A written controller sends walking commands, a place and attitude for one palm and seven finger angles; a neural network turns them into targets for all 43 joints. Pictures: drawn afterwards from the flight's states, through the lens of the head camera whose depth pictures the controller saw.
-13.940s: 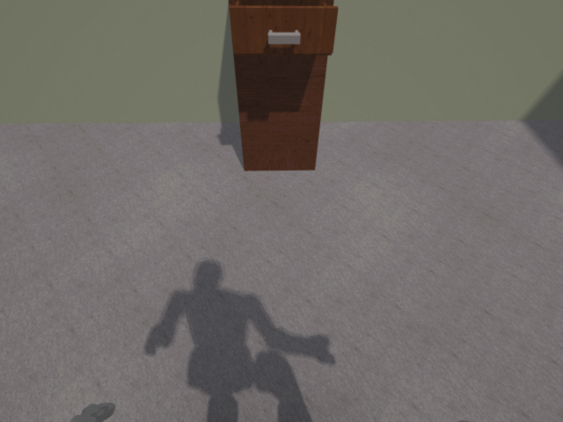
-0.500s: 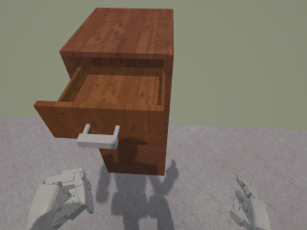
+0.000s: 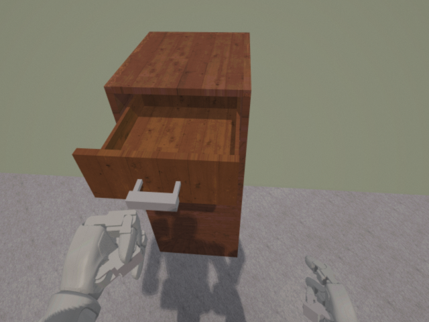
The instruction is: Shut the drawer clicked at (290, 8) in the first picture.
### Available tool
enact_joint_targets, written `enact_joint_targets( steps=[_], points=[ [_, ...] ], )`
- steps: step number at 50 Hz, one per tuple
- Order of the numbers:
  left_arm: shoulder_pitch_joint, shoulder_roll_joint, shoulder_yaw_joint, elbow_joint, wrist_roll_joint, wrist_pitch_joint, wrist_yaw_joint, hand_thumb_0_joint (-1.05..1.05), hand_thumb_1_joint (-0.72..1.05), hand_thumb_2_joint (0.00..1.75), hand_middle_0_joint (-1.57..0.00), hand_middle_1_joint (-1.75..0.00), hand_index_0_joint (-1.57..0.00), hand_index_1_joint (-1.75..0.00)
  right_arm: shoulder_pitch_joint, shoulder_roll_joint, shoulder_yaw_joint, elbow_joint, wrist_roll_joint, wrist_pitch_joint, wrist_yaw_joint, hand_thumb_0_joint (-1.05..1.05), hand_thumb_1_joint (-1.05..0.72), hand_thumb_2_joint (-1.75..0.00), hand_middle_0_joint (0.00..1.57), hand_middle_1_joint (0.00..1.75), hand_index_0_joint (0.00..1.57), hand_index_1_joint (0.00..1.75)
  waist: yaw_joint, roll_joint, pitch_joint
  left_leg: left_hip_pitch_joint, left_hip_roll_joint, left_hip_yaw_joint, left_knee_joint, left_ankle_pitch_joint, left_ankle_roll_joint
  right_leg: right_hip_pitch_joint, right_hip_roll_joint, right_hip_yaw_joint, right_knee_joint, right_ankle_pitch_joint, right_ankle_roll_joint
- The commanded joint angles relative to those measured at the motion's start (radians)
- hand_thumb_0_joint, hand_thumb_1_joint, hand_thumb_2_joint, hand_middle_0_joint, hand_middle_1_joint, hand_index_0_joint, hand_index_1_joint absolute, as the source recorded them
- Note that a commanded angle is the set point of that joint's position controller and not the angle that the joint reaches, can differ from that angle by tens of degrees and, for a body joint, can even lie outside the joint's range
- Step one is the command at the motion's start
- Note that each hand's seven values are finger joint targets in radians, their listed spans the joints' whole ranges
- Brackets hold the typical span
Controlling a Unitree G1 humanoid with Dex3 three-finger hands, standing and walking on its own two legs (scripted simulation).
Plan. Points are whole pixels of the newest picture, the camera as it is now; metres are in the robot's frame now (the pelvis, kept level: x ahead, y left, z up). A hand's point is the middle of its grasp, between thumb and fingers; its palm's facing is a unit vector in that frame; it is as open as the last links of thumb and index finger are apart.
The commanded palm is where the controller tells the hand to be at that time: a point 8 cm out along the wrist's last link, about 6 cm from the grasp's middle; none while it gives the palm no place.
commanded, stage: raise the hand and make a fist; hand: left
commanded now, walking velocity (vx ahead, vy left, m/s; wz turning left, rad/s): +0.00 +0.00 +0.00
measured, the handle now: (155, 192) +0.35 +0.16 +0.06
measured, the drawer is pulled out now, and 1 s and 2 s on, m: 0.24 0.24 0.24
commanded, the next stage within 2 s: bring the fist close to the handle in 0.20 s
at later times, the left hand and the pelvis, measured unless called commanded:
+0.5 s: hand (150, 253) +0.19 +0.11 +0.13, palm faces +0.05 -1.00 -0.07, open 3.3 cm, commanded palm +0.15 +0.17 +0.14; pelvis +0.01 -0.05 +0.00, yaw +1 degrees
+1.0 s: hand (152, 243) +0.22 +0.13 +0.09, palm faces +0.03 -1.00 -0.04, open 3.3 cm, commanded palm +0.20 +0.18 +0.09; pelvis +0.02 -0.04 +0.00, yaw +0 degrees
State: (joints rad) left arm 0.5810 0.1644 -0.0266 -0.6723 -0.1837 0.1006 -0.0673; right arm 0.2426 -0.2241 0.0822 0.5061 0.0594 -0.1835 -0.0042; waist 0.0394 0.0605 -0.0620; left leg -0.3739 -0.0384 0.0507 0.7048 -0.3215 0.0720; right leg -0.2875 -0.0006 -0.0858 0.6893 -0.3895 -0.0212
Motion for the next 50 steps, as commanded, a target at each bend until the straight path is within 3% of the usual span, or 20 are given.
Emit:
enact_joint_targets(
  steps=[1, 6, 7, 8, 13, 15, 16, 22, 24, 27, 31, 37, 42, 43, 47, 50],
  points=[
    [-0.049, 0.089, 0.031, -0.257, 0.005, -0.056, 0.003, 0.0, 0.9, 0.9, -1.4, -1.6, -1.4, -1.6, -0.153, -0.105, -0.055, -0.208, 0.008, -0.064, -0.011, 0.0, -0.9, -0.9, 0.2, 0.3, 0.2, 0.3, -0.002, -0.028, -0.049, 0.101, 0.071, -0.124, -0.181, 0.025, -0.044, -0.075, 0.007, -0.005, -0.117, 0.061, -0.001],
    [-0.044, 0.127, 0.122, -0.221, -0.027, -0.119, 0.032, 0.0, 0.9, 0.9, -1.4, -1.6, -1.4, -1.6, -0.14, -0.102, -0.059, -0.182, 0.005, -0.085, -0.017, 0.0, -0.9, -0.9, 0.2, 0.3, 0.2, 0.3, 0.0, -0.034, -0.037, 0.098, 0.069, -0.11, -0.158, 0.03, -0.041, -0.09, 0.01, 0.0, -0.139, 0.045, 0.0],
    [-0.051, 0.108, 0.111, -0.207, -0.038, -0.127, 0.027, 0.0, 0.9, 0.9, -1.4, -1.6, -1.4, -1.6, -0.146, -0.103, -0.056, -0.177, 0.005, -0.09, -0.018, 0.0, -0.9, -0.9, 0.2, 0.3, 0.2, 0.3, -0.004, -0.025, -0.018, 0.092, 0.065, -0.105, -0.153, 0.022, -0.04, -0.097, 0.009, 0.007, -0.149, 0.039, 0.001],
    [-0.047, 0.133, 0.149, -0.178, -0.044, -0.133, 0.029, 0.0, 0.9, 0.9, -1.4, -1.6, -1.4, -1.6, -0.145, -0.106, -0.061, -0.163, 0.006, -0.094, -0.021, 0.0, -0.9, -0.9, 0.2, 0.3, 0.2, 0.3, 0.001, -0.035, -0.011, 0.082, 0.064, -0.106, -0.152, 0.019, -0.04, -0.088, 0.008, 0.012, -0.16, 0.033, 0.0],
    [-0.027, 0.132, 0.154, -0.12, -0.075, -0.127, -0.03, 0.0, 0.9, 0.9, -1.4, -1.6, -1.4, -1.6, -0.152, -0.114, -0.068, -0.149, 0.013, -0.11, -0.031, 0.0, -0.9, -0.9, 0.2, 0.3, 0.2, 0.3, -0.001, -0.054, 0.012, 0.081, 0.055, -0.083, -0.13, 0.054, -0.033, -0.073, -0.002, 0.047, -0.205, 0.068, 0.009],
    [-0.021, 0.141, 0.155, -0.133, -0.084, -0.126, -0.055, 0.0, 0.9, 0.9, -1.4, -1.6, -1.4, -1.6, -0.146, -0.112, -0.071, -0.154, 0.016, -0.121, -0.035, 0.0, -0.9, -0.9, 0.2, 0.3, 0.2, 0.3, -0.003, -0.058, -0.009, 0.091, 0.05, -0.076, -0.12, 0.081, -0.03, -0.061, -0.008, 0.065, -0.21, 0.109, 0.014],
    [-0.026, 0.145, 0.164, -0.112, -0.09, -0.126, -0.062, 0.0, 0.9, 0.9, -1.4, -1.6, -1.4, -1.6, -0.142, -0.114, -0.071, -0.15, 0.015, -0.126, -0.038, 0.0, -0.9, -0.9, 0.2, 0.3, 0.2, 0.3, -0.006, -0.091, -0.018, 0.087, 0.047, -0.075, -0.113, 0.092, -0.028, -0.053, -0.012, 0.076, -0.214, 0.127, 0.02],
    [-0.088, 0.15, 0.207, -0.011, -0.099, -0.185, -0.072, 0.0, 0.9, 0.9, -1.4, -1.6, -1.4, -1.6, -0.125, -0.115, -0.075, -0.114, 0.004, -0.14, -0.048, 0.0, -0.9, -0.9, 0.2, 0.3, 0.2, 0.3, -0.017, -0.124, 0.006, 0.072, 0.037, -0.071, -0.08, 0.107, -0.03, -0.069, -0.031, 0.12, -0.235, 0.178, 0.045],
    [-0.108, 0.164, 0.224, -0.001, -0.093, -0.215, -0.069, 0.0, 0.9, 0.9, -1.4, -1.6, -1.4, -1.6, -0.115, -0.115, -0.077, -0.102, -0.001, -0.144, -0.048, 0.0, -0.9, -0.9, 0.2, 0.3, 0.2, 0.3, -0.018, -0.072, -0.018, 0.079, 0.032, -0.067, -0.071, 0.123, -0.032, -0.056, -0.039, 0.136, -0.232, 0.213, 0.047],
    [-0.12, 0.186, 0.259, 0.049, -0.099, -0.254, -0.086, 0.0, 0.9, 0.9, -1.4, -1.6, -1.4, -1.6, -0.11, -0.118, -0.08, -0.091, -0.002, -0.144, -0.047, 0.0, -0.9, -0.9, 0.2, 0.3, 0.2, 0.3, -0.019, -0.092, -0.063, 0.067, 0.03, -0.065, -0.053, 0.147, -0.033, -0.019, -0.055, 0.158, -0.216, 0.31, 0.065],
    [-0.13, 0.184, 0.27, 0.131, -0.116, -0.287, -0.129, 0.0, 0.9, 0.9, -1.4, -1.6, -1.4, -1.6, -0.111, -0.125, -0.083, -0.075, 0.0, -0.139, -0.049, 0.0, -0.9, -0.9, 0.2, 0.3, 0.2, 0.3, -0.024, -0.095, -0.059, 0.035, 0.027, -0.063, -0.038, 0.157, -0.037, -0.002, -0.068, 0.182, -0.205, 0.406, 0.09],
    [-0.139, 0.159, 0.243, 0.191, -0.125, -0.31, -0.162, 0.0, 0.9, 0.9, -1.4, -1.6, -1.4, -1.6, -0.103, -0.134, -0.091, -0.075, -0.001, -0.14, -0.048, 0.0, -0.9, -0.9, 0.2, 0.3, 0.2, 0.3, -0.029, -0.102, -0.08, 0.029, 0.025, -0.065, -0.035, 0.19, -0.035, -0.01, -0.064, 0.155, -0.171, 0.477, 0.091],
    [-0.143, 0.162, 0.26, 0.218, -0.114, -0.358, -0.142, 0.0, 0.9, 0.9, -1.4, -1.6, -1.4, -1.6, -0.094, -0.132, -0.101, -0.078, -0.006, -0.13, -0.045, 0.0, -0.9, -0.9, 0.2, 0.3, 0.2, 0.3, -0.029, -0.124, -0.115, 0.02, 0.023, -0.058, -0.03, 0.202, -0.034, -0.017, -0.059, 0.141, -0.138, 0.494, 0.083],
    [-0.148, 0.172, 0.272, 0.224, -0.107, -0.37, -0.132, 0.0, 0.9, 0.9, -1.4, -1.6, -1.4, -1.6, -0.098, -0.13, -0.104, -0.07, -0.009, -0.126, -0.044, 0.0, -0.9, -0.9, 0.2, 0.3, 0.2, 0.3, -0.026, -0.103, -0.109, 0.024, 0.025, -0.057, -0.03, 0.207, -0.034, -0.027, -0.052, 0.131, -0.135, 0.479, 0.075],
    [-0.164, 0.121, 0.2, 0.222, -0.1, -0.402, -0.121, 0.0, 0.9, 0.9, -1.4, -1.6, -1.4, -1.6, -0.087, -0.131, -0.103, -0.082, -0.009, -0.125, -0.035, 0.0, -0.9, -0.9, 0.2, 0.3, 0.2, 0.3, -0.039, -0.044, -0.131, 0.052, 0.028, -0.056, -0.03, 0.212, -0.033, -0.083, -0.025, 0.082, -0.1, 0.391, 0.042],
    [-0.167, 0.102, 0.161, 0.249, -0.081, -0.41, -0.103, 0.0, 0.9, 0.9, -1.4, -1.6, -1.4, -1.6, -0.08, -0.134, -0.107, -0.089, -0.014, -0.116, -0.031, 0.0, -0.9, -0.9, 0.2, 0.3, 0.2, 0.3, -0.047, -0.07, -0.115, 0.033, 0.032, -0.063, -0.024, 0.193, -0.032, -0.13, -0.01, 0.063, -0.084, 0.313, 0.028]
  ],
)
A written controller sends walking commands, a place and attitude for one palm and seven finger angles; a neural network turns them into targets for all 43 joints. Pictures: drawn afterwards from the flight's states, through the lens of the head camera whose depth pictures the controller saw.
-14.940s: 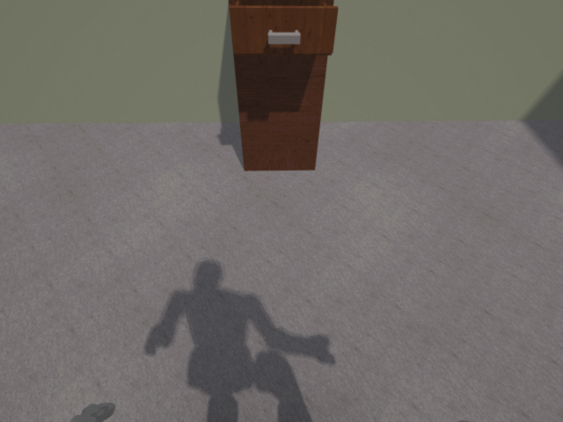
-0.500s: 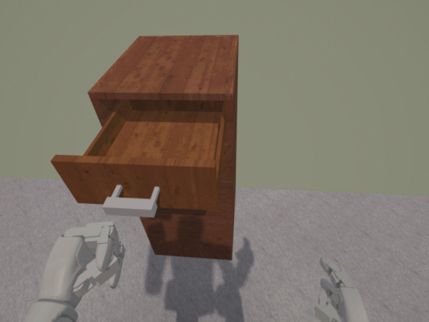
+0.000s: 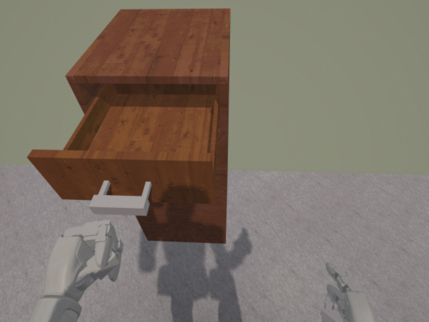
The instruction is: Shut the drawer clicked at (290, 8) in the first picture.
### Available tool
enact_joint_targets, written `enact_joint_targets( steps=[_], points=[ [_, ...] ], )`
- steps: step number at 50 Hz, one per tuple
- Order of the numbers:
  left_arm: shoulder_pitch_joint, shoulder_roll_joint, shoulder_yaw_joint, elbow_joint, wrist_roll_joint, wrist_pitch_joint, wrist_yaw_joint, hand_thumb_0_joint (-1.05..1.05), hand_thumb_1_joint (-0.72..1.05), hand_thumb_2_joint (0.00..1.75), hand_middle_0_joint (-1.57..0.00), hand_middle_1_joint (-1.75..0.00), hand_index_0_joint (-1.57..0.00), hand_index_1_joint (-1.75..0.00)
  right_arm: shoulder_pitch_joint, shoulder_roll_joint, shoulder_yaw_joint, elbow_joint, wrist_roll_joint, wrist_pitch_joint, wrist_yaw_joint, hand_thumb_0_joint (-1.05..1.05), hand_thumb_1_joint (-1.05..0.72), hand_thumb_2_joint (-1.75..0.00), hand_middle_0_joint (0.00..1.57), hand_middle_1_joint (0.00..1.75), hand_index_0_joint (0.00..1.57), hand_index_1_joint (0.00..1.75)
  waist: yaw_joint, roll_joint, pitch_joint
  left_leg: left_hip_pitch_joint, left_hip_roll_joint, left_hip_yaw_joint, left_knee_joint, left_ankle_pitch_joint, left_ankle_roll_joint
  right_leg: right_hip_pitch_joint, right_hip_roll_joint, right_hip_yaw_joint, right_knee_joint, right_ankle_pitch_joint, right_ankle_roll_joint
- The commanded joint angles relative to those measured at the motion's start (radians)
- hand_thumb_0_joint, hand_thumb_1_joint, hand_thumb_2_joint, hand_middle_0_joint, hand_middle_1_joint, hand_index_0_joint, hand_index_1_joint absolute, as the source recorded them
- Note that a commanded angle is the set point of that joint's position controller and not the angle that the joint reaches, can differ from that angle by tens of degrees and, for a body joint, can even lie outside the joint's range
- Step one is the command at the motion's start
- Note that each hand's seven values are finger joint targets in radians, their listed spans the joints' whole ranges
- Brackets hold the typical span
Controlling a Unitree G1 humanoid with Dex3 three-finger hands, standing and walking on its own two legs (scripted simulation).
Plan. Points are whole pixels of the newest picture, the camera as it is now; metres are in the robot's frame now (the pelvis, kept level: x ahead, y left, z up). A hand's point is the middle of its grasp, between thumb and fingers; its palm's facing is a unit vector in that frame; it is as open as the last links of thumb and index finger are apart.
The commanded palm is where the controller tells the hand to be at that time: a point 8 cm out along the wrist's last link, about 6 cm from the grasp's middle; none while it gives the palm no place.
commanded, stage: bring the fist close to the handle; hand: left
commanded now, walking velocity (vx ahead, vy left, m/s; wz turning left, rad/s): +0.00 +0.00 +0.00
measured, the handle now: (123, 195) +0.33 +0.20 +0.06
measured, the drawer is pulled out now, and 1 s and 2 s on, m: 0.24 0.24 0.13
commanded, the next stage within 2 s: push the drawer shut in 0.70 s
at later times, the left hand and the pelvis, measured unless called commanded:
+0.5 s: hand (129, 248) +0.23 +0.16 +0.07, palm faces -0.02 -1.00 -0.02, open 3.3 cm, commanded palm +0.21 +0.22 +0.07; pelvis -0.01 +0.03 -0.02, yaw -1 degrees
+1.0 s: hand (138, 237) +0.25 +0.15 +0.06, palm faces +0.00 -1.00 -0.04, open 3.2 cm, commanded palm +0.24 +0.21 +0.07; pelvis -0.01 +0.01 -0.02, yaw -1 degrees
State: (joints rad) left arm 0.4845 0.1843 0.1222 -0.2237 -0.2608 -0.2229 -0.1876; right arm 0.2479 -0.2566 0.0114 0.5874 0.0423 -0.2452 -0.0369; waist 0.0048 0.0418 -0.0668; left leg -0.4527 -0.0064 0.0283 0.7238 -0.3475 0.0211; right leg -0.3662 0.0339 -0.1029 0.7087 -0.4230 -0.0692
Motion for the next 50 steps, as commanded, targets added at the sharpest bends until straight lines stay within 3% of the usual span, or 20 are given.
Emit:
enact_joint_targets(
  steps=[1, 3, 4, 7, 12, 13, 15, 18, 19, 21, 23, 25, 29, 35, 38, 39, 42, 43, 48, 50],
  points=[
    [-0.072, 0.084, 0.014, -0.179, -0.003, -0.087, 0.019, 0.0, 0.9, 0.9, -1.4, -1.6, -1.4, -1.6, -0.088, -0.105, -0.036, -0.172, 0.002, -0.051, 0.001, 0.0, -0.9, -0.9, 0.2, 0.3, 0.2, 0.3, -0.013, -0.058, -0.109, 0.097, 0.0, -0.042, -0.039, 0.202, 0.018, -0.057, -0.045, 0.084, -0.101, 0.323, 0.075],
    [-0.122, 0.101, 0.014, -0.165, 0.016, -0.095, 0.036, 0.0, 0.9, 0.9, -1.4, -1.6, -1.4, -1.6, -0.088, -0.11, -0.034, -0.168, -0.001, -0.038, 0.0, 0.0, -0.9, -0.9, 0.2, 0.3, 0.2, 0.3, -0.019, -0.056, -0.091, 0.085, 0.003, -0.05, -0.038, 0.182, 0.019, -0.09, -0.035, 0.076, -0.091, 0.27, 0.067],
    [-0.122, 0.075, -0.014, -0.157, 0.021, -0.095, 0.04, 0.0, 0.9, 0.9, -1.4, -1.6, -1.4, -1.6, -0.088, -0.107, -0.033, -0.18, -0.002, -0.034, 0.002, 0.0, -0.9, -0.9, 0.2, 0.3, 0.2, 0.3, -0.017, -0.049, -0.094, 0.08, 0.002, -0.051, -0.04, 0.168, 0.017, -0.103, -0.033, 0.069, -0.079, 0.245, 0.063],
    [-0.141, 0.076, -0.011, -0.163, 0.028, -0.109, 0.061, 0.0, 0.9, 0.9, -1.4, -1.6, -1.4, -1.6, -0.084, -0.106, -0.035, -0.192, -0.004, -0.024, 0.006, 0.0, -0.9, -0.9, 0.2, 0.3, 0.2, 0.3, -0.013, -0.036, -0.158, 0.087, 0.006, -0.056, -0.027, 0.177, 0.013, -0.108, -0.028, 0.057, -0.045, 0.24, 0.057],
    [-0.237, 0.062, -0.034, -0.119, 0.044, -0.126, 0.092, 0.0, 0.9, 0.9, -1.4, -1.6, -1.4, -1.6, -0.083, -0.106, -0.03, -0.191, -0.013, 0.001, 0.011, 0.0, -0.9, -0.9, 0.2, 0.3, 0.2, 0.3, -0.026, -0.03, -0.177, 0.062, 0.011, -0.066, -0.001, 0.164, 0.009, -0.153, -0.022, 0.051, -0.007, 0.217, 0.052],
    [-0.225, 0.086, -0.01, -0.105, 0.052, -0.129, 0.102, 0.0, 0.9, 0.9, -1.4, -1.6, -1.4, -1.6, -0.076, -0.109, -0.034, -0.186, -0.014, 0.007, 0.012, 0.0, -0.9, -0.9, 0.2, 0.3, 0.2, 0.3, -0.023, -0.048, -0.182, 0.055, 0.015, -0.069, 0.003, 0.181, 0.01, -0.149, -0.02, 0.05, -0.001, 0.228, 0.051],
    [-0.241, 0.043, -0.059, -0.096, 0.057, -0.133, 0.101, 0.0, 0.9, 0.9, -1.4, -1.6, -1.4, -1.6, -0.076, -0.105, -0.031, -0.197, -0.015, 0.018, 0.018, 0.0, -0.9, -0.9, 0.2, 0.3, 0.2, 0.3, -0.025, -0.022, -0.198, 0.059, 0.016, -0.073, 0.012, 0.199, 0.005, -0.164, -0.019, 0.044, 0.02, 0.237, 0.048],
    [-0.207, 0.065, -0.052, -0.131, 0.063, -0.131, 0.111, 0.0, 0.9, 0.9, -1.4, -1.6, -1.4, -1.6, -0.078, -0.107, -0.033, -0.208, -0.013, 0.028, 0.021, 0.0, -0.9, -0.9, 0.2, 0.3, 0.2, 0.3, -0.013, 0.011, -0.229, 0.08, 0.026, -0.082, 0.004, 0.225, 0.002, -0.15, -0.019, 0.042, 0.022, 0.233, 0.043],
    [-0.204, 0.04, -0.079, -0.149, 0.063, -0.127, 0.113, 0.0, 0.9, 0.9, -1.4, -1.6, -1.4, -1.6, -0.074, -0.102, -0.032, -0.215, -0.014, 0.033, 0.023, 0.0, -0.9, -0.9, 0.2, 0.3, 0.2, 0.3, -0.013, 0.004, -0.243, 0.092, 0.027, -0.081, 0.005, 0.244, 0.002, -0.145, -0.018, 0.04, 0.026, 0.25, 0.044],
    [-0.196, 0.045, -0.08, -0.161, 0.064, -0.115, 0.12, 0.0, 0.9, 0.9, -1.4, -1.6, -1.4, -1.6, -0.072, -0.102, -0.032, -0.225, -0.012, 0.042, 0.024, 0.0, -0.9, -0.9, 0.2, 0.3, 0.2, 0.3, -0.014, -0.002, -0.241, 0.09, 0.03, -0.082, 0.005, 0.26, 0.0, -0.139, -0.018, 0.038, 0.029, 0.263, 0.045],
    [-0.186, 0.058, -0.068, -0.13, 0.074, -0.101, 0.135, 0.0, 0.9, 0.9, -1.4, -1.6, -1.4, -1.6, -0.075, -0.107, -0.03, -0.225, -0.012, 0.057, 0.022, 0.0, -0.9, -0.9, 0.2, 0.3, 0.2, 0.3, -0.02, -0.036, -0.184, 0.057, 0.033, -0.086, -0.003, 0.216, 0.002, -0.157, -0.014, 0.035, 0.021, 0.229, 0.046],
    [-0.234, 0.023, -0.104, -0.117, 0.078, -0.089, 0.143, 0.0, 0.9, 0.9, -1.4, -1.6, -1.4, -1.6, -0.077, -0.104, -0.026, -0.233, -0.011, 0.067, 0.022, 0.0, -0.9, -0.9, 0.2, 0.3, 0.2, 0.3, -0.034, -0.046, -0.142, 0.034, 0.031, -0.089, -0.008, 0.152, 0.001, -0.188, -0.013, 0.033, 0.018, 0.179, 0.048],
    [-0.275, 0.021, -0.108, -0.111, 0.086, -0.088, 0.157, 0.0, 0.9, 0.9, -1.4, -1.6, -1.4, -1.6, -0.084, -0.106, -0.026, -0.237, -0.013, 0.078, 0.017, 0.0, -0.9, -0.9, 0.2, 0.3, 0.2, 0.3, -0.031, -0.038, -0.149, 0.031, 0.026, -0.089, -0.013, 0.093, 0.006, -0.19, -0.013, 0.041, 0.007, 0.127, 0.047],
    [-0.314, 0.048, -0.095, -0.13, 0.095, -0.106, 0.173, 0.0, 0.9, 0.9, -1.4, -1.6, -1.4, -1.6, -0.078, -0.101, -0.024, -0.234, -0.013, 0.08, 0.019, 0.0, -0.9, -0.9, 0.2, 0.3, 0.2, 0.3, -0.026, 0.008, -0.202, 0.065, 0.029, -0.088, -0.009, 0.127, 0.002, -0.173, -0.014, 0.047, 0.014, 0.149, 0.042],
    [-0.289, 0.069, -0.066, -0.09, 0.091, -0.098, 0.172, 0.0, 0.9, 0.9, -1.4, -1.6, -1.4, -1.6, -0.076, -0.108, -0.025, -0.225, -0.014, 0.086, 0.02, 0.0, -0.9, -0.9, 0.2, 0.3, 0.2, 0.3, -0.025, -0.028, -0.195, 0.048, 0.025, -0.084, -0.007, 0.137, 0.005, -0.151, -0.013, 0.05, 0.005, 0.172, 0.043],
    [-0.271, 0.045, -0.087, -0.072, 0.09, -0.09, 0.168, 0.0, 0.9, 0.9, -1.4, -1.6, -1.4, -1.6, -0.08, -0.102, -0.024, -0.233, -0.012, 0.091, 0.02, 0.0, -0.9, -0.9, 0.2, 0.3, 0.2, 0.3, -0.023, -0.041, -0.179, 0.04, 0.023, -0.074, -0.006, 0.13, 0.007, -0.151, -0.014, 0.052, -0.001, 0.177, 0.045],
    [-0.348, 0.065, -0.072, -0.054, 0.083, -0.076, 0.163, 0.0, 0.9, 0.9, -1.4, -1.6, -1.4, -1.6, -0.086, -0.108, -0.023, -0.227, -0.009, 0.097, 0.02, 0.0, -0.9, -0.9, 0.2, 0.3, 0.2, 0.3, -0.038, -0.044, -0.162, 0.026, 0.017, -0.066, 0.0, 0.108, 0.008, -0.157, -0.017, 0.064, -0.013, 0.175, 0.05],
    [-0.343, 0.076, -0.055, -0.022, 0.083, -0.07, 0.164, 0.0, 0.9, 0.9, -1.4, -1.6, -1.4, -1.6, -0.081, -0.112, -0.022, -0.22, -0.011, 0.102, 0.017, 0.0, -0.9, -0.9, 0.2, 0.3, 0.2, 0.3, -0.039, -0.079, -0.139, 0.007, 0.017, -0.067, -0.001, 0.101, 0.013, -0.152, -0.016, 0.066, -0.024, 0.17, 0.052],
    [-0.476, 0.121, -0.005, -0.004, 0.065, -0.096, 0.154, 0.0, 0.9, 0.9, -1.4, -1.6, -1.4, -1.6, -0.088, -0.111, -0.022, -0.197, -0.009, 0.103, 0.008, 0.0, -0.9, -0.9, 0.2, 0.3, 0.2, 0.3, -0.046, -0.052, -0.169, 0.011, 0.01, -0.057, 0.011, 0.107, 0.015, -0.134, -0.023, 0.09, -0.035, 0.182, 0.055],
    [-0.498, 0.114, -0.007, -0.009, 0.06, -0.113, 0.145, 0.0, 0.9, 0.9, -1.4, -1.6, -1.4, -1.6, -0.082, -0.105, -0.024, -0.192, -0.009, 0.097, 0.01, 0.0, -0.9, -0.9, 0.2, 0.3, 0.2, 0.3, -0.038, -0.014, -0.222, 0.04, 0.008, -0.05, 0.017, 0.147, 0.013, -0.112, -0.026, 0.095, -0.025, 0.236, 0.054]
  ],
)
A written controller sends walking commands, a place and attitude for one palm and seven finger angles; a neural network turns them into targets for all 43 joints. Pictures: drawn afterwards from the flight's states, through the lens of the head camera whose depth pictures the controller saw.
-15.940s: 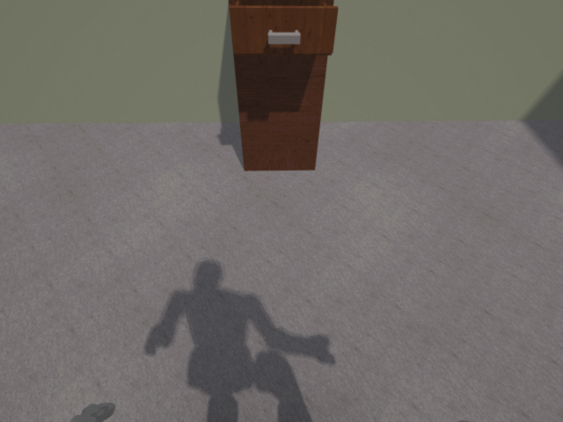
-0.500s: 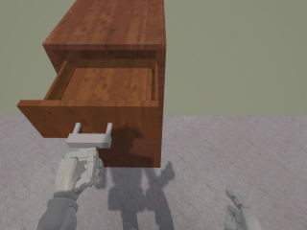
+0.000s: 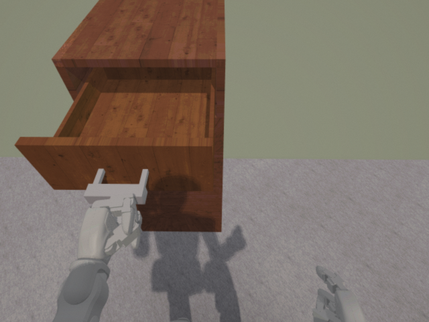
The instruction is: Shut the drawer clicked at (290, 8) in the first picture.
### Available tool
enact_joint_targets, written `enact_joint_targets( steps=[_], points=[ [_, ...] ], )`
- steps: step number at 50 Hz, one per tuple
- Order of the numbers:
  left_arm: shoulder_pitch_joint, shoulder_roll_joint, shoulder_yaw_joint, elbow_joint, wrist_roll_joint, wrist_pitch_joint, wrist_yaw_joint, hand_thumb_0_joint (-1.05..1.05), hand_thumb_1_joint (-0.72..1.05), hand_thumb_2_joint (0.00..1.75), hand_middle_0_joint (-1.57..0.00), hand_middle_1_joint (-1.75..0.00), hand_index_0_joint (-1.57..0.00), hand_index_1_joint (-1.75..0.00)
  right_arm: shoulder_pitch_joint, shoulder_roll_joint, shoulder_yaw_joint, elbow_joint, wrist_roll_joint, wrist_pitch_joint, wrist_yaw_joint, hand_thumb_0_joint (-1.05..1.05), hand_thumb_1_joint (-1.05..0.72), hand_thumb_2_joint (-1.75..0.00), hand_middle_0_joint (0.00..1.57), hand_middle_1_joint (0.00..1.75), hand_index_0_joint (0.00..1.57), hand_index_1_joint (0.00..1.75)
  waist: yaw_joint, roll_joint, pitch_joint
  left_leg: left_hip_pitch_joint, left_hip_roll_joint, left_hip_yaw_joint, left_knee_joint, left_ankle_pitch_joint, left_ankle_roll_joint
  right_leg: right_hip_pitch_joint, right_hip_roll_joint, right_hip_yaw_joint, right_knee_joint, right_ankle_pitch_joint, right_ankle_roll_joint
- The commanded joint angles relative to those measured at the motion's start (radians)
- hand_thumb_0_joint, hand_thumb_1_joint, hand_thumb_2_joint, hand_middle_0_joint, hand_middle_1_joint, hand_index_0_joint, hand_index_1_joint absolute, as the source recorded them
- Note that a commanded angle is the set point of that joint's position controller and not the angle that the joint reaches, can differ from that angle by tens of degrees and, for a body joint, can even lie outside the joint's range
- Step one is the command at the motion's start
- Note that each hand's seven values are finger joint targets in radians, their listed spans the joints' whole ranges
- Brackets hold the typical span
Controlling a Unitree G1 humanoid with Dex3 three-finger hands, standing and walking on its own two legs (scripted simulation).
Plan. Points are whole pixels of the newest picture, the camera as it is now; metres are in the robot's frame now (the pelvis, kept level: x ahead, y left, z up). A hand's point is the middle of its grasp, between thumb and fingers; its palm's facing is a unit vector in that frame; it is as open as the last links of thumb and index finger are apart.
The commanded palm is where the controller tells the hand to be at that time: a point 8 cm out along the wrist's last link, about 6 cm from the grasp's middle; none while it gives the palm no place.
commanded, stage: push the drawer shut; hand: left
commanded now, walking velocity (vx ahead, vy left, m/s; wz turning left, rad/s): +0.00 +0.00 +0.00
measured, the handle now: (119, 183) +0.34 +0.19 +0.08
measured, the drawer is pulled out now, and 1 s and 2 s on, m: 0.24 0.13 0.02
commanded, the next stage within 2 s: none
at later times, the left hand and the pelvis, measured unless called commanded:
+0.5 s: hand (138, 205) +0.30 +0.15 +0.07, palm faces +0.01 -1.00 -0.05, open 3.0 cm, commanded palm +0.30 +0.20 +0.08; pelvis -0.02 -0.02 +0.00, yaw +1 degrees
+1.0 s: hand (145, 174) +0.37 +0.15 +0.07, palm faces +0.00 -1.00 -0.03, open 3.1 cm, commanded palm +0.36 +0.20 +0.08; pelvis -0.01 +0.01 +0.00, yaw +0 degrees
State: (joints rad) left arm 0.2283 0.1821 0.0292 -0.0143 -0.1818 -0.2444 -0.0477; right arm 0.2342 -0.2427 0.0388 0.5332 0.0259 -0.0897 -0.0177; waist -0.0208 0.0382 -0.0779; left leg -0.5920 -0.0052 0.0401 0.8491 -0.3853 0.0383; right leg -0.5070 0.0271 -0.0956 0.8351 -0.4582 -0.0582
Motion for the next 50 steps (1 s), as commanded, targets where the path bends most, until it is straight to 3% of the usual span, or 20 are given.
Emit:
enact_joint_targets(
  steps=[1, 2, 5, 8, 9, 12, 13, 14, 18, 19, 23, 26, 29, 34, 39, 42, 43, 45, 47, 50],
  points=[
    [-0.249, 0.096, 0.069, -0.224, -0.025, -0.097, -0.001, 0.0, 0.9, 0.9, -1.4, -1.6, -1.4, -1.6, -0.072, -0.117, -0.05, -0.137, 0.007, -0.062, -0.009, 0.0, -0.9, -0.9, 0.2, 0.3, 0.2, 0.3, -0.017, 0.0, -0.22, 0.189, 0.006, -0.059, -0.103, 0.2, -0.003, 0.032, -0.021, 0.089, -0.15, 0.296, 0.045],
    [-0.262, 0.122, 0.094, -0.205, -0.027, -0.101, 0.0, 0.0, 0.9, 0.9, -1.4, -1.6, -1.4, -1.6, -0.065, -0.121, -0.052, -0.126, 0.009, -0.062, -0.01, 0.0, -0.9, -0.9, 0.2, 0.3, 0.2, 0.3, -0.02, -0.012, -0.221, 0.188, 0.009, -0.062, -0.104, 0.203, -0.006, 0.03, -0.02, 0.085, -0.148, 0.299, 0.045],
    [-0.36, 0.097, 0.055, -0.169, -0.03, -0.107, -0.011, 0.0, 0.9, 0.9, -1.4, -1.6, -1.4, -1.6, -0.072, -0.122, -0.05, -0.109, 0.011, -0.064, -0.013, 0.0, -0.9, -0.9, 0.2, 0.3, 0.2, 0.3, -0.044, -0.022, -0.187, 0.173, 0.004, -0.065, -0.099, 0.168, 0.001, 0.003, -0.022, 0.098, -0.164, 0.266, 0.052],
    [-0.441, 0.152, 0.097, -0.111, -0.034, -0.116, -0.016, 0.0, 0.9, 0.9, -1.4, -1.6, -1.4, -1.6, -0.068, -0.133, -0.052, -0.083, 0.016, -0.063, -0.023, 0.0, -0.9, -0.9, 0.2, 0.3, 0.2, 0.3, -0.055, -0.051, -0.169, 0.148, 0.006, -0.068, -0.094, 0.134, 0.003, -0.003, -0.026, 0.119, -0.183, 0.217, 0.056],
    [-0.459, 0.123, 0.073, -0.094, -0.037, -0.117, -0.023, 0.0, 0.9, 0.9, -1.4, -1.6, -1.4, -1.6, -0.073, -0.129, -0.052, -0.084, 0.016, -0.063, -0.023, 0.0, -0.9, -0.9, 0.2, 0.3, 0.2, 0.3, -0.054, -0.059, -0.182, 0.148, 0.002, -0.065, -0.095, 0.124, 0.004, 0.003, -0.029, 0.127, -0.188, 0.208, 0.059],
    [-0.536, 0.134, 0.075, -0.07, -0.047, -0.123, -0.037, 0.0, 0.9, 0.9, -1.4, -1.6, -1.4, -1.6, -0.077, -0.131, -0.052, -0.07, 0.022, -0.068, -0.029, 0.0, -0.9, -0.9, 0.2, 0.3, 0.2, 0.3, -0.057, -0.028, -0.209, 0.159, 0.0, -0.063, -0.096, 0.115, 0.002, 0.012, -0.035, 0.141, -0.197, 0.193, 0.059],
    [-0.543, 0.169, 0.107, -0.048, -0.047, -0.123, -0.035, 0.0, 0.9, 0.9, -1.4, -1.6, -1.4, -1.6, -0.069, -0.136, -0.053, -0.061, 0.022, -0.066, -0.031, 0.0, -0.9, -0.9, 0.2, 0.3, 0.2, 0.3, -0.057, -0.046, -0.215, 0.151, 0.004, -0.066, -0.095, 0.12, 0.005, 0.02, -0.034, 0.142, -0.198, 0.191, 0.061],
    [-0.556, 0.15, 0.094, -0.029, -0.052, -0.122, -0.042, 0.0, 0.9, 0.9, -1.4, -1.6, -1.4, -1.6, -0.075, -0.132, -0.051, -0.061, 0.022, -0.065, -0.031, 0.0, -0.9, -0.9, 0.2, 0.3, 0.2, 0.3, -0.053, -0.047, -0.216, 0.146, 0.0, -0.062, -0.095, 0.115, 0.004, 0.031, -0.038, 0.155, -0.205, 0.191, 0.063],
    [-0.64, 0.2, 0.135, 0.042, -0.061, -0.125, -0.05, 0.0, 0.9, 0.9, -1.4, -1.6, -1.4, -1.6, -0.077, -0.138, -0.05, -0.044, 0.029, -0.062, -0.039, 0.0, -0.9, -0.9, 0.2, 0.3, 0.2, 0.3, -0.056, -0.048, -0.201, 0.127, 0.003, -0.06, -0.099, 0.093, 0.003, 0.035, -0.044, 0.178, -0.228, 0.15, 0.069],
    [-0.665, 0.173, 0.114, 0.055, -0.065, -0.125, -0.053, 0.0, 0.9, 0.9, -1.4, -1.6, -1.4, -1.6, -0.075, -0.133, -0.047, -0.041, 0.027, -0.062, -0.038, 0.0, -0.9, -0.9, 0.2, 0.3, 0.2, 0.3, -0.057, -0.043, -0.209, 0.133, 0.0, -0.06, -0.103, 0.096, 0.003, 0.042, -0.045, 0.175, -0.227, 0.158, 0.066],
    [-0.733, 0.225, 0.163, 0.141, -0.071, -0.126, -0.055, 0.0, 0.9, 0.9, -1.4, -1.6, -1.4, -1.6, -0.067, -0.142, -0.047, -0.027, 0.03, -0.056, -0.041, 0.0, -0.9, -0.9, 0.2, 0.3, 0.2, 0.3, -0.053, -0.054, -0.196, 0.114, 0.002, -0.061, -0.107, 0.087, 0.002, 0.05, -0.048, 0.191, -0.241, 0.137, 0.071],
    [-0.769, 0.191, 0.143, 0.175, -0.074, -0.129, -0.058, 0.0, 0.9, 0.9, -1.4, -1.6, -1.4, -1.6, -0.061, -0.137, -0.048, -0.028, 0.032, -0.059, -0.038, 0.0, -0.9, -0.9, 0.2, 0.3, 0.2, 0.3, -0.051, -0.039, -0.216, 0.14, 0.0, -0.058, -0.117, 0.102, -0.001, 0.054, -0.047, 0.179, -0.236, 0.171, 0.066],
    [-0.841, 0.223, 0.162, 0.246, -0.068, -0.133, -0.052, 0.0, 0.9, 0.9, -1.4, -1.6, -1.4, -1.6, -0.047, -0.145, -0.049, -0.014, 0.032, -0.052, -0.038, 0.0, -0.9, -0.9, 0.2, 0.3, 0.2, 0.3, -0.06, -0.052, -0.187, 0.118, 0.001, -0.06, -0.12, 0.069, 0.0, 0.029, -0.045, 0.183, -0.245, 0.12, 0.068],
    [-0.882, 0.225, 0.172, 0.304, -0.057, -0.149, -0.049, 0.0, 0.9, 0.9, -1.4, -1.6, -1.4, -1.6, -0.019, -0.149, -0.056, -0.009, 0.028, -0.044, -0.033, 0.0, -0.9, -0.9, 0.2, 0.3, 0.2, 0.3, -0.052, -0.055, -0.244, 0.138, -0.001, -0.059, -0.126, 0.101, 0.002, 0.051, -0.041, 0.168, -0.226, 0.175, 0.064],
    [-0.99, 0.199, 0.14, 0.352, -0.043, -0.16, -0.037, 0.0, 0.9, 0.9, -1.4, -1.6, -1.4, -1.6, 0.008, -0.151, -0.06, 0.005, 0.027, -0.036, -0.027, 0.0, -0.9, -0.9, 0.2, 0.3, 0.2, 0.3, -0.072, -0.036, -0.239, 0.175, 0.003, -0.068, -0.136, 0.098, 0.003, -0.003, -0.025, 0.131, -0.209, 0.184, 0.057],
    [-1.01, 0.188, 0.137, 0.363, -0.034, -0.168, -0.028, 0.0, 0.9, 0.9, -1.4, -1.6, -1.4, -1.6, 0.028, -0.154, -0.067, 0.009, 0.022, -0.034, -0.02, 0.0, -0.9, -0.9, 0.2, 0.3, 0.2, 0.3, -0.065, -0.015, -0.286, 0.215, 0.004, -0.074, -0.136, 0.146, -0.002, -0.006, -0.019, 0.109, -0.186, 0.241, 0.049],
    [-1.004, 0.21, 0.159, 0.384, -0.03, -0.167, -0.023, 0.0, 0.9, 0.9, -1.4, -1.6, -1.4, -1.6, 0.041, -0.16, -0.07, 0.013, 0.019, -0.032, -0.019, 0.0, -0.9, -0.9, 0.2, 0.3, 0.2, 0.3, -0.067, -0.055, -0.296, 0.213, 0.007, -0.079, -0.132, 0.159, 0.002, -0.003, -0.015, 0.103, -0.179, 0.251, 0.052],
    [-1.021, 0.203, 0.152, 0.38, -0.024, -0.172, -0.022, 0.0, 0.9, 0.9, -1.4, -1.6, -1.4, -1.6, 0.047, -0.156, -0.07, 0.011, 0.018, -0.025, -0.016, 0.0, -0.9, -0.9, 0.2, 0.3, 0.2, 0.3, -0.064, -0.029, -0.319, 0.226, 0.007, -0.076, -0.134, 0.177, -0.002, 0.002, -0.016, 0.102, -0.173, 0.272, 0.049],
    [-1.058, 0.177, 0.132, 0.407, -0.021, -0.174, -0.016, 0.0, 0.9, 0.9, -1.4, -1.6, -1.4, -1.6, 0.051, -0.154, -0.07, 0.017, 0.018, -0.022, -0.013, 0.0, -0.9, -0.9, 0.2, 0.3, 0.2, 0.3, -0.072, -0.018, -0.3, 0.237, 0.009, -0.081, -0.136, 0.17, -0.004, -0.031, -0.011, 0.093, -0.173, 0.256, 0.046],
    [-1.115, 0.196, 0.146, 0.439, -0.012, -0.179, -0.009, 0.0, 0.9, 0.9, -1.4, -1.6, -1.4, -1.6, 0.067, -0.159, -0.072, 0.025, 0.013, -0.015, -0.009, 0.0, -0.9, -0.9, 0.2, 0.3, 0.2, 0.3, -0.081, -0.024, -0.289, 0.247, 0.013, -0.094, -0.135, 0.163, -0.005, -0.066, -0.004, 0.085, -0.166, 0.232, 0.042]
  ],
)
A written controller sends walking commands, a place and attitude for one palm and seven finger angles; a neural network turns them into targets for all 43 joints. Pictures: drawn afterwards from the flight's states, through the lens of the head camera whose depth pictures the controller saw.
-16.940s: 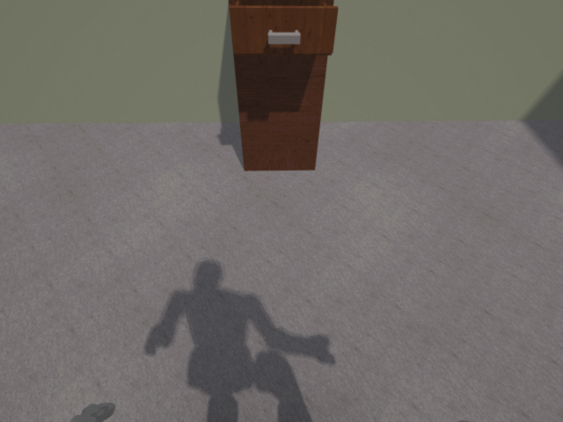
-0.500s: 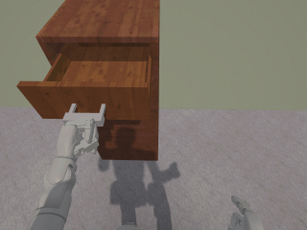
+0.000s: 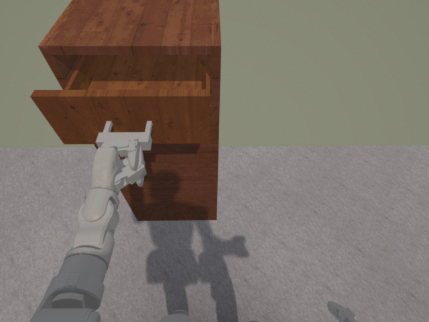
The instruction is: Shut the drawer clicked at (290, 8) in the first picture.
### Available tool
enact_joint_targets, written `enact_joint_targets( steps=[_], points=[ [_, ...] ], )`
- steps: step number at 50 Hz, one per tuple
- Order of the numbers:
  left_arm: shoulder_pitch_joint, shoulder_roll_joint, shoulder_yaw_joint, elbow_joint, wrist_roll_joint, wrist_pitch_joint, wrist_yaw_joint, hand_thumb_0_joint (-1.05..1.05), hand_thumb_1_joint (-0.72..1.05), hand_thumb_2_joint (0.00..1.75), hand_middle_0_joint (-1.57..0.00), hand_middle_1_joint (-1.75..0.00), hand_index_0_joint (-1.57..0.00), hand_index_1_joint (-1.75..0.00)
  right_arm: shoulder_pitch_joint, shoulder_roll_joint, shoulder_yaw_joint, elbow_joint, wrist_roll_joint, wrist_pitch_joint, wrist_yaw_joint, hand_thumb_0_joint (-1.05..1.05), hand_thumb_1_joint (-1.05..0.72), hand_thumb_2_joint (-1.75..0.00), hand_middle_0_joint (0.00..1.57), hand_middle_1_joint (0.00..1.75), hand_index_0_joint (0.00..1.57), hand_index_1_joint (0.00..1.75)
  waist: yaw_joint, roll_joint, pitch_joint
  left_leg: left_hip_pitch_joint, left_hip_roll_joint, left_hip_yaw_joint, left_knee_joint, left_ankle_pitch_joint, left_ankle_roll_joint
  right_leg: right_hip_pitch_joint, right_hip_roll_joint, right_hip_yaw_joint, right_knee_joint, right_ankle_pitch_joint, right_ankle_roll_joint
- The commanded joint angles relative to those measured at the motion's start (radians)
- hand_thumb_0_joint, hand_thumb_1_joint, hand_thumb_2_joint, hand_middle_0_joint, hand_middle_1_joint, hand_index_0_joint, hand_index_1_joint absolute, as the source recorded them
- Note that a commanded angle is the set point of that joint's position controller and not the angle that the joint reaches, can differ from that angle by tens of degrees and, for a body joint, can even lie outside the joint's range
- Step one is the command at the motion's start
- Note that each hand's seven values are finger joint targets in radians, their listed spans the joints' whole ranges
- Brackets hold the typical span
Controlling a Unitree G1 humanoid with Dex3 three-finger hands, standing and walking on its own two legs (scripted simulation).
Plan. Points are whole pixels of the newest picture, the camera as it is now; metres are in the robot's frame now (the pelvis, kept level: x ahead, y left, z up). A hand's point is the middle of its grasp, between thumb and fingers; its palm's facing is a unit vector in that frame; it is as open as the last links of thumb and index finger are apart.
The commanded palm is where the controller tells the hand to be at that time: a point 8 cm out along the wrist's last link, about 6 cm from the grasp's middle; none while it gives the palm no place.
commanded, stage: push the drawer shut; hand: left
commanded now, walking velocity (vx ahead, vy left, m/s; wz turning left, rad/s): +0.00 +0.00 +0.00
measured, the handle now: (127, 133) +0.46 +0.19 +0.08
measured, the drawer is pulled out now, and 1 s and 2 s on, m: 0.13 0.02 0.00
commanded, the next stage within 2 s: pull the fist back off the drawer in 1.40 s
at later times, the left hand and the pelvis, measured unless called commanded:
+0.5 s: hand (146, 143) +0.44 +0.15 +0.07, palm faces +0.02 -1.00 -0.03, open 3.2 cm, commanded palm +0.43 +0.19 +0.08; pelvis -0.01 +0.01 -0.01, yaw +0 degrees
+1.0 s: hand (152, 122) +0.49 +0.14 +0.07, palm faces +0.05 -1.00 -0.03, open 3.4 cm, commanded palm +0.49 +0.19 +0.08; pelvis -0.01 +0.00 -0.02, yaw -1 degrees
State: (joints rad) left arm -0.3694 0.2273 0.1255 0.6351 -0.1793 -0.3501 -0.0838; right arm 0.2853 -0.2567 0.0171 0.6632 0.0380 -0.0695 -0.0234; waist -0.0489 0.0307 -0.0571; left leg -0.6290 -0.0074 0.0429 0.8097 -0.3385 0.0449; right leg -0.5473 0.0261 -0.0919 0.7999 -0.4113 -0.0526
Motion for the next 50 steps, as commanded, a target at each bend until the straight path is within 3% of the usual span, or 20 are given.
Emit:
enact_joint_targets(
  steps=[1, 2, 4, 6, 8, 10, 13, 14, 16, 21, 24, 30, 35, 38, 40, 41, 45, 48, 49, 50],
  points=[
    [-0.512, 0.155, 0.058, -0.191, -0.014, -0.074, 0.029, 0.0, 0.9, 0.9, -1.4, -1.6, -1.4, -1.6, 0.018, -0.145, -0.05, -0.106, 0.001, -0.032, -0.003, 0.0, -0.9, -0.9, 0.2, 0.3, 0.2, 0.3, -0.048, -0.007, -0.313, 0.279, 0.014, -0.094, -0.095, 0.115, -0.012, -0.023, -0.003, 0.085, -0.133, 0.185, 0.036],
    [-0.531, 0.168, 0.065, -0.176, -0.01, -0.075, 0.031, 0.0, 0.9, 0.9, -1.4, -1.6, -1.4, -1.6, 0.021, -0.145, -0.048, -0.106, 0.0, -0.028, -0.004, 0.0, -0.9, -0.9, 0.2, 0.3, 0.2, 0.3, -0.05, -0.009, -0.306, 0.269, 0.015, -0.096, -0.095, 0.111, -0.014, -0.023, -0.003, 0.084, -0.13, 0.182, 0.036],
    [-0.59, 0.136, 0.039, -0.149, -0.006, -0.079, 0.031, 0.0, 0.9, 0.9, -1.4, -1.6, -1.4, -1.6, 0.032, -0.145, -0.048, -0.101, -0.001, -0.026, -0.001, 0.0, -0.9, -0.9, 0.2, 0.3, 0.2, 0.3, -0.065, -0.023, -0.302, 0.278, 0.017, -0.106, -0.097, 0.096, -0.012, -0.057, 0.003, 0.074, -0.125, 0.156, 0.036],
    [-0.615, 0.151, 0.057, -0.14, -0.006, -0.086, 0.034, 0.0, 0.9, 0.9, -1.4, -1.6, -1.4, -1.6, 0.038, -0.146, -0.05, -0.099, -0.004, -0.024, 0.001, 0.0, -0.9, -0.9, 0.2, 0.3, 0.2, 0.3, -0.059, 0.01, -0.325, 0.293, 0.017, -0.106, -0.091, 0.11, -0.015, -0.058, 0.003, 0.077, -0.12, 0.165, 0.032],
    [-0.633, 0.174, 0.067, -0.108, 0.004, -0.089, 0.037, 0.0, 0.9, 0.9, -1.4, -1.6, -1.4, -1.6, 0.051, -0.153, -0.05, -0.096, -0.005, -0.018, 0.001, 0.0, -0.9, -0.9, 0.2, 0.3, 0.2, 0.3, -0.064, -0.006, -0.334, 0.297, 0.021, -0.115, -0.088, 0.114, -0.015, -0.07, 0.007, 0.073, -0.114, 0.16, 0.031],
    [-0.7, 0.15, 0.052, -0.078, 0.003, -0.091, 0.038, 0.0, 0.9, 0.9, -1.4, -1.6, -1.4, -1.6, 0.055, -0.149, -0.047, -0.089, -0.006, -0.015, 0.004, 0.0, -0.9, -0.9, 0.2, 0.3, 0.2, 0.3, -0.077, 0.003, -0.326, 0.293, 0.021, -0.12, -0.087, 0.091, -0.016, -0.097, 0.008, 0.07, -0.11, 0.14, 0.032],
    [-0.753, 0.208, 0.093, -0.023, 0.013, -0.101, 0.042, 0.0, 0.9, 0.9, -1.4, -1.6, -1.4, -1.6, 0.072, -0.157, -0.048, -0.084, -0.008, -0.009, 0.0, 0.0, -0.9, -0.9, 0.2, 0.3, 0.2, 0.3, -0.082, -0.026, -0.324, 0.262, 0.021, -0.119, -0.083, 0.058, -0.012, -0.1, 0.012, 0.074, -0.108, 0.116, 0.033],
    [-0.783, 0.18, 0.069, -0.021, 0.013, -0.107, 0.038, 0.0, 0.9, 0.9, -1.4, -1.6, -1.4, -1.6, 0.072, -0.153, -0.047, -0.086, -0.008, -0.01, 0.001, 0.0, -0.9, -0.9, 0.2, 0.3, 0.2, 0.3, -0.09, 0.0, -0.341, 0.277, 0.019, -0.119, -0.082, 0.06, -0.013, -0.107, 0.01, 0.076, -0.107, 0.116, 0.033],
    [-0.797, 0.199, 0.086, 0.01, 0.018, -0.113, 0.037, 0.0, 0.9, 0.9, -1.4, -1.6, -1.4, -1.6, 0.083, -0.153, -0.046, -0.08, -0.01, -0.007, 0.003, 0.0, -0.9, -0.9, 0.2, 0.3, 0.2, 0.3, -0.083, 0.033, -0.357, 0.284, 0.02, -0.12, -0.076, 0.077, -0.017, -0.109, 0.011, 0.075, -0.1, 0.125, 0.029],
    [-0.879, 0.228, 0.106, 0.087, 0.028, -0.13, 0.037, 0.0, 0.9, 0.9, -1.4, -1.6, -1.4, -1.6, 0.111, -0.161, -0.049, -0.068, -0.016, 0.0, 0.007, 0.0, -0.9, -0.9, 0.2, 0.3, 0.2, 0.3, -0.1, 0.026, -0.361, 0.264, 0.022, -0.124, -0.061, 0.066, -0.015, -0.14, 0.015, 0.075, -0.091, 0.113, 0.029],
    [-0.921, 0.203, 0.088, 0.115, 0.033, -0.144, 0.035, 0.0, 0.9, 0.9, -1.4, -1.6, -1.4, -1.6, 0.126, -0.161, -0.051, -0.063, -0.019, 0.0, 0.01, 0.0, -0.9, -0.9, 0.2, 0.3, 0.2, 0.3, -0.113, 0.027, -0.38, 0.276, 0.023, -0.129, -0.05, 0.075, -0.013, -0.162, 0.019, 0.075, -0.084, 0.116, 0.03],
    [-1.006, 0.267, 0.123, 0.194, 0.051, -0.154, 0.04, 0.0, 0.9, 0.9, -1.4, -1.6, -1.4, -1.6, 0.16, -0.171, -0.05, -0.054, -0.025, 0.006, 0.011, 0.0, -0.9, -0.9, 0.2, 0.3, 0.2, 0.3, -0.132, -0.005, -0.37, 0.2, 0.02, -0.123, -0.04, 0.008, -0.005, -0.176, 0.02, 0.086, -0.084, 0.067, 0.037],
    [-1.049, 0.313, 0.151, 0.213, 0.067, -0.164, 0.042, 0.0, 0.9, 0.9, -1.4, -1.6, -1.4, -1.6, 0.186, -0.173, -0.05, -0.047, -0.031, 0.011, 0.013, 0.0, -0.9, -0.9, 0.2, 0.3, 0.2, 0.3, -0.135, 0.061, -0.421, 0.211, 0.02, -0.119, -0.021, 0.048, -0.005, -0.178, 0.021, 0.092, -0.074, 0.091, 0.034],
    [-1.08, 0.326, 0.155, 0.266, 0.069, -0.155, 0.041, 0.0, 0.9, 0.9, -1.4, -1.6, -1.4, -1.6, 0.202, -0.175, -0.047, -0.039, -0.035, 0.015, 0.014, 0.0, -0.9, -0.9, 0.2, 0.3, 0.2, 0.3, -0.155, 0.035, -0.382, 0.152, 0.018, -0.111, -0.009, 0.021, 0.0, -0.181, 0.022, 0.101, -0.084, 0.075, 0.038],
    [-1.094, 0.387, 0.193, 0.271, 0.077, -0.154, 0.042, 0.0, 0.9, 0.9, -1.4, -1.6, -1.4, -1.6, 0.213, -0.184, -0.048, -0.039, -0.035, 0.017, 0.013, 0.0, -0.9, -0.9, 0.2, 0.3, 0.2, 0.3, -0.152, 0.03, -0.401, 0.125, 0.019, -0.107, -0.004, 0.017, 0.002, -0.162, 0.021, 0.109, -0.08, 0.073, 0.041],
    [-1.108, 0.355, 0.163, 0.271, 0.077, -0.152, 0.038, 0.0, 0.9, 0.9, -1.4, -1.6, -1.4, -1.6, 0.214, -0.178, -0.046, -0.044, -0.034, 0.018, 0.014, 0.0, -0.9, -0.9, 0.2, 0.3, 0.2, 0.3, -0.164, 0.036, -0.404, 0.127, 0.017, -0.102, -0.003, 0.019, 0.003, -0.161, 0.02, 0.113, -0.086, 0.077, 0.043],
    [-1.133, 0.424, 0.211, 0.289, 0.083, -0.149, 0.034, 0.0, 0.9, 0.9, -1.4, -1.6, -1.4, -1.6, 0.234, -0.184, -0.047, -0.038, -0.036, 0.023, 0.015, 0.0, -0.9, -0.9, 0.2, 0.3, 0.2, 0.3, -0.163, 0.048, -0.432, 0.106, 0.018, -0.099, 0.013, 0.049, 0.005, -0.142, 0.021, 0.119, -0.08, 0.105, 0.043],
    [-1.174, 0.37, 0.172, 0.308, 0.083, -0.143, 0.026, 0.0, 0.9, 0.9, -1.4, -1.6, -1.4, -1.6, 0.249, -0.18, -0.046, -0.033, -0.042, 0.024, 0.02, 0.0, -0.9, -0.9, 0.2, 0.3, 0.2, 0.3, -0.185, 0.067, -0.43, 0.122, 0.019, -0.103, 0.026, 0.076, 0.006, -0.175, 0.025, 0.112, -0.075, 0.127, 0.042],
    [-1.162, 0.42, 0.214, 0.332, 0.086, -0.138, 0.03, 0.0, 0.9, 0.9, -1.4, -1.6, -1.4, -1.6, 0.255, -0.191, -0.05, -0.025, -0.042, 0.027, 0.019, 0.0, -0.9, -0.9, 0.2, 0.3, 0.2, 0.3, -0.183, 0.04, -0.433, 0.104, 0.022, -0.1, 0.033, 0.074, 0.007, -0.171, 0.024, 0.117, -0.077, 0.126, 0.046],
    [-1.177, 0.451, 0.224, 0.323, 0.085, -0.135, 0.03, 0.0, 0.9, 0.9, -1.4, -1.6, -1.4, -1.6, 0.26, -0.193, -0.047, -0.026, -0.041, 0.029, 0.018, 0.0, -0.9, -0.9, 0.2, 0.3, 0.2, 0.3, -0.186, 0.053, -0.431, 0.09, 0.021, -0.097, 0.033, 0.072, 0.008, -0.159, 0.024, 0.123, -0.079, 0.127, 0.047]
  ],
)
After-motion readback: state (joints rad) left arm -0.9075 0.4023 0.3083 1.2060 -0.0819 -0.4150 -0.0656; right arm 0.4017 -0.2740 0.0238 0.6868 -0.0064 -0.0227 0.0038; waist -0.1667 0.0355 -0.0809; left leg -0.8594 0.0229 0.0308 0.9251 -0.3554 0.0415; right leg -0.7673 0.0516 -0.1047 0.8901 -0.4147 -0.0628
